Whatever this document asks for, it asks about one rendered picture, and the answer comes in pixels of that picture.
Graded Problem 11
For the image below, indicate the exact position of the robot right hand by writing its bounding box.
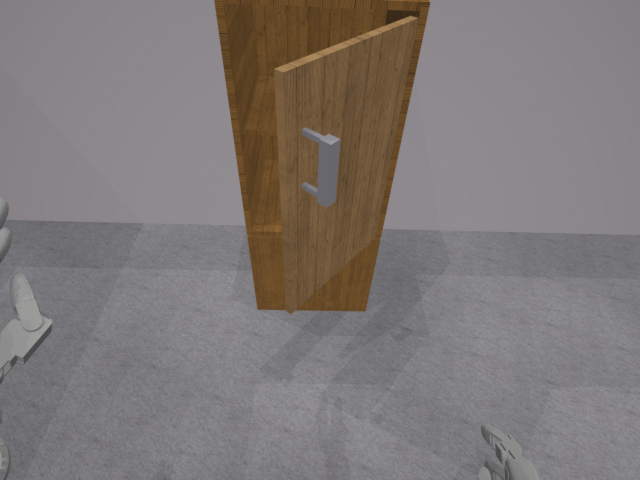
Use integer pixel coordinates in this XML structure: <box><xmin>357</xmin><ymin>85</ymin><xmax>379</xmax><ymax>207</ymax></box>
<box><xmin>477</xmin><ymin>424</ymin><xmax>541</xmax><ymax>480</ymax></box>

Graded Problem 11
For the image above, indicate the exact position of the robot left hand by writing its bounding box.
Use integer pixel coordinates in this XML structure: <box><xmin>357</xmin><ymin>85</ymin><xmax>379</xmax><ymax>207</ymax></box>
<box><xmin>0</xmin><ymin>197</ymin><xmax>52</xmax><ymax>384</ymax></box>

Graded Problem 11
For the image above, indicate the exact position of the handle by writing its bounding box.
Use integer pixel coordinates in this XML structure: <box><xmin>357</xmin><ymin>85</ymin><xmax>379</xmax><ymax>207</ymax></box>
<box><xmin>302</xmin><ymin>127</ymin><xmax>340</xmax><ymax>208</ymax></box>

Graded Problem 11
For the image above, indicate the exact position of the cupboard door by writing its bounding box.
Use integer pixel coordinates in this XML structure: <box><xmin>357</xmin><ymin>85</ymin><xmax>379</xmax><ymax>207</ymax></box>
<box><xmin>274</xmin><ymin>16</ymin><xmax>419</xmax><ymax>314</ymax></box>

